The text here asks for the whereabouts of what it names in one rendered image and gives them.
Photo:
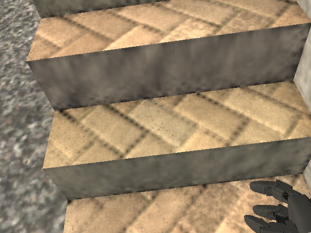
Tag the robot right hand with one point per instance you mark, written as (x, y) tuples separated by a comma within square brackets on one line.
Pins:
[(294, 219)]

